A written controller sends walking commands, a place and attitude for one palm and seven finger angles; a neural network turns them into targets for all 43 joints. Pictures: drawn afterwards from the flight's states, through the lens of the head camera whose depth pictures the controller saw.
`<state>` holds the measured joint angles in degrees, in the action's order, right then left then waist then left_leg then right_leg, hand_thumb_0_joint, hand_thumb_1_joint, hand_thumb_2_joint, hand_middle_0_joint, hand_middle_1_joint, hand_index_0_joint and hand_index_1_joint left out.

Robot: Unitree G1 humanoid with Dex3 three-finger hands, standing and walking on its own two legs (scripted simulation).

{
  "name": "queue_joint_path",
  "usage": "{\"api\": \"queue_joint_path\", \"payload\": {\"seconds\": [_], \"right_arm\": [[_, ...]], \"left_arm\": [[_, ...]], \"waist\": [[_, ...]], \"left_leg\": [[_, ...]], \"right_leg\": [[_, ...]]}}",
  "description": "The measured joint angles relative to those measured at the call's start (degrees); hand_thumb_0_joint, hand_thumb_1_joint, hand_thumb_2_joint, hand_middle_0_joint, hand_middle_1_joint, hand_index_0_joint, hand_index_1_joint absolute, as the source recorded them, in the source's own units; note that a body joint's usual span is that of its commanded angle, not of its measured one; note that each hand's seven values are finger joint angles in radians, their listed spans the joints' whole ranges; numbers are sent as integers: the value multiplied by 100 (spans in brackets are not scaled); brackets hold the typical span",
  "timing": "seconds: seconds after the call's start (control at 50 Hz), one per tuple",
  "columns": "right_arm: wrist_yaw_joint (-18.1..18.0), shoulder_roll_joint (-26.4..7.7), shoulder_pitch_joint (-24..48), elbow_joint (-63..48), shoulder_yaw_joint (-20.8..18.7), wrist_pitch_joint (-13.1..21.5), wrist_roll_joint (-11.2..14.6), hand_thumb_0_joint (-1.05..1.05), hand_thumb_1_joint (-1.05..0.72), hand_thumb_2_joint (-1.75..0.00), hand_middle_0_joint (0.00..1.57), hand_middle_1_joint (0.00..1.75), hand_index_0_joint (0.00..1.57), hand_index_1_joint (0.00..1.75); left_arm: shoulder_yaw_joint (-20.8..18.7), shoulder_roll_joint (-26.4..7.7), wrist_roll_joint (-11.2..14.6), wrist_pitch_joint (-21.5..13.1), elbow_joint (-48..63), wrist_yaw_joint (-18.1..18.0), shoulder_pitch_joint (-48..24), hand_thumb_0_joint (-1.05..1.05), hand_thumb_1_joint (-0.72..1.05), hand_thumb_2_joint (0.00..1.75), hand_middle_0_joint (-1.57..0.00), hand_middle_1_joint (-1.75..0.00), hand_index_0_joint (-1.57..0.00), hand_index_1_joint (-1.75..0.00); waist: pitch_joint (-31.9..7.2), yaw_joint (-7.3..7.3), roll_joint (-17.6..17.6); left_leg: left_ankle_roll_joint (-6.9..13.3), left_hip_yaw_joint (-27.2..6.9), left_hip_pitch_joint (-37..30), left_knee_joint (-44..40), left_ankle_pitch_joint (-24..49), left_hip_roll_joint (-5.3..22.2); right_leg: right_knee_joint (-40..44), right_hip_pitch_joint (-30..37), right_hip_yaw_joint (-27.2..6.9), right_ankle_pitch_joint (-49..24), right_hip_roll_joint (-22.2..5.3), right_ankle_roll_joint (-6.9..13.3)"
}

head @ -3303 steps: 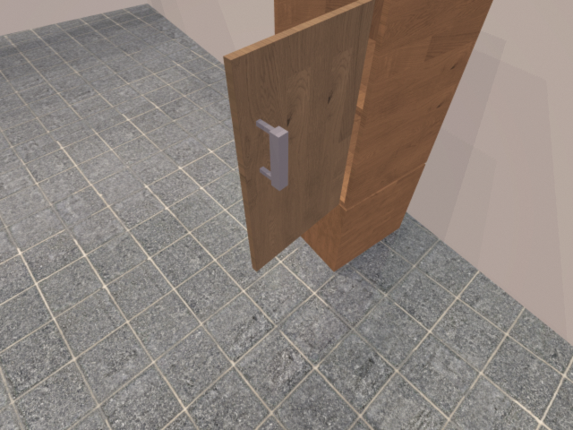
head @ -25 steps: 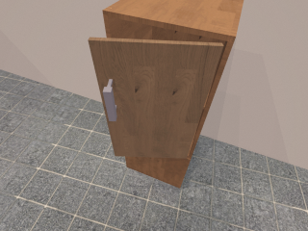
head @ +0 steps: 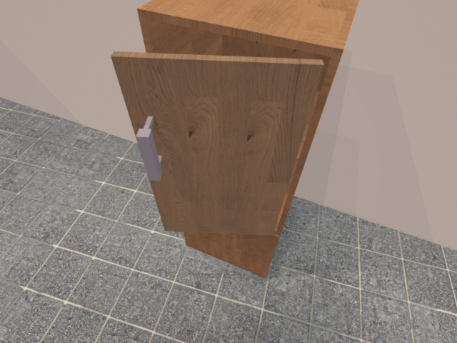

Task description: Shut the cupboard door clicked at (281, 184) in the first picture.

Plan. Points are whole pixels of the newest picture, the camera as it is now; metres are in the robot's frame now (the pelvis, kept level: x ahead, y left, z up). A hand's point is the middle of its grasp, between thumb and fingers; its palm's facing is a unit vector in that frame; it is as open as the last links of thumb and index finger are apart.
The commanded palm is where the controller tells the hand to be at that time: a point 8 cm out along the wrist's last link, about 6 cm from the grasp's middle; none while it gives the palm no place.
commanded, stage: come to a stop and stand still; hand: left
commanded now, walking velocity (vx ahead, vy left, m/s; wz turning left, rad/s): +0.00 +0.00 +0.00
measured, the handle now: (152, 149) +0.46 +0.20 +0.06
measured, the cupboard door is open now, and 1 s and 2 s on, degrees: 21 21 21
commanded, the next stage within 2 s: look again from close up in 0.50 s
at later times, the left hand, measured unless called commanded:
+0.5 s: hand out of the picture -0.02 +0.21 -0.17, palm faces +0.04 -0.98 -0.19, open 7.4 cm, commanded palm none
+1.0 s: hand out of the picture +0.00 +0.22 -0.17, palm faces +0.02 -0.97 -0.23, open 7.4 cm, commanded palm none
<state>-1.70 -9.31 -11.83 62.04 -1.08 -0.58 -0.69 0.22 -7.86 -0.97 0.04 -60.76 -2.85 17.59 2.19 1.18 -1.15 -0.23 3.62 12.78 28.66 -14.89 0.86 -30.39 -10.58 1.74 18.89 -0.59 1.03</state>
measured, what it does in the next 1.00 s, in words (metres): stands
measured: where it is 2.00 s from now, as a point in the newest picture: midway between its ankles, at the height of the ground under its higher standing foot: outside the picture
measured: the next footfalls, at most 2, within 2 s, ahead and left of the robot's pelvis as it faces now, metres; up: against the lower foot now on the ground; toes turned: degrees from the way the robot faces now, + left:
none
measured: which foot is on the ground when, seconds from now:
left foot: down 0.00-1.00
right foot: down 0.00-1.00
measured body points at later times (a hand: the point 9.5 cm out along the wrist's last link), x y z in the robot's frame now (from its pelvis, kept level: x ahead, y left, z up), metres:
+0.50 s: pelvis -0.02 +0.03 +0.01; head -0.01 +0.03 +0.46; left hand -0.02 +0.26 -0.15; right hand -0.01 -0.20 -0.15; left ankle +0.00 +0.12 -0.74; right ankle -0.03 -0.10 -0.74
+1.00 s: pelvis -0.01 +0.04 +0.00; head +0.00 +0.02 +0.45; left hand +0.00 +0.27 -0.15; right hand +0.03 -0.20 -0.16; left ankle +0.00 +0.12 -0.74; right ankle -0.03 -0.10 -0.74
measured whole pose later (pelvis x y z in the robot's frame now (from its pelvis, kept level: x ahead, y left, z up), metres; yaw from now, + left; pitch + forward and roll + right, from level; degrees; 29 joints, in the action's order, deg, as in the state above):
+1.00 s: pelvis -0.01 +0.04 +0.00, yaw +0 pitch -1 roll +1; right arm -0.5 -11.1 -14.6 60.6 0.5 1.3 -1.0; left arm 1.1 -9.7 -1.0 -0.8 -61.5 -2.1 16.5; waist 0.9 0.4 1.1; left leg 3.0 4.5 12.9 27.5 -13.8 -2.0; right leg -29.1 -10.6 1.0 17.6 -3.4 -2.0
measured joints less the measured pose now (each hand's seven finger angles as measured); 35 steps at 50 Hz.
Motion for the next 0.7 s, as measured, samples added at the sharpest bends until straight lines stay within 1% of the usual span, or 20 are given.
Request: {"api": "queue_joint_path", "payload": {"seconds": [0.1, 0.22, 0.4, 0.6, 0.64, 0.7], "right_arm": [[36, 25, 73, -70, 15, 20, -15, 0, -92, -90, 20, 30, 20, 30], [69, -9, 13, -36, 60, 74, -30, 0, -93, -90, 20, 30, 20, 30], [98, -20, -231, 181, 132, 135, -30, 0, -92, -90, 20, 30, 20, 30], [93, 49, -377, 325, 148, 143, -22, 0, -91, -90, 20, 30, 20, 30], [124, 10, -386, 198, 160, 103, -15, 0, -91, -90, 20, 30, 20, 30], [171, -40, -424, -76, 141, 67, -61, 1, -91, -90, 20, 30, 20, 30]], "left_arm": [[-16, -151, -2, 33, 59, 37, -133, 1, 92, 90, -20, -30, -20, -30], [-1, -234, -2, 4, 78, 86, -225, 0, 91, 90, -20, -30, -20, -30], [14, -267, 3, -35, -87, 123, -166, 0, 91, 90, -20, -30, -20, -30], [29, -230, 5, -41, -266, 119, -10, 0, 91, 90, -20, -30, -20, -30], [80, -178, -16, -82, -253, 41, 24, 0, 91, 90, -20, -30, -20, -30], [118, -131, -18, -79, -188, 55, 85, 0, 91, 90, -20, -30, -20, -30]], "waist": [[-52, 6, -35], [-107, -5, -19], [-99, -34, -14], [-54, -51, -22], [-30, -62, 68], [-20, -131, 170]], "left_leg": [[53, 2, -5, -76, 97, -35], [127, -12, -3, -286, 277, -82], [214, -15, -79, -531, 444, -177], [255, -8, -130, -653, 518, -227], [242, -28, 54, -374, 411, -167], [271, -38, 303, 49, 183, -160]], "right_leg": [[79, 10, 0, -97, -32, -48], [354, 49, 18, -313, -69, -114], [593, 134, 28, -475, -153, -196], [687, 174, 24, -535, -199, -235], [623, 97, 46, -524, -149, -237], [269, -114, 55, -338, -155, -224]]}}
